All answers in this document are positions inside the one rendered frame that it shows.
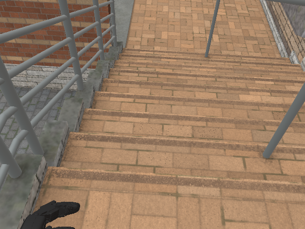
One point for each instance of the left robot hand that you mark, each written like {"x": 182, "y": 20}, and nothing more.
{"x": 49, "y": 212}

